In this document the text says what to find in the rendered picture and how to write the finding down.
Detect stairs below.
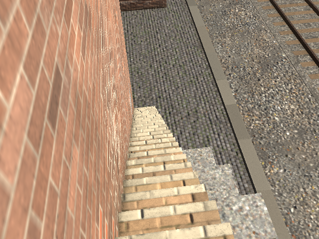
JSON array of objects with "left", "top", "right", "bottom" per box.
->
[{"left": 115, "top": 106, "right": 234, "bottom": 239}]

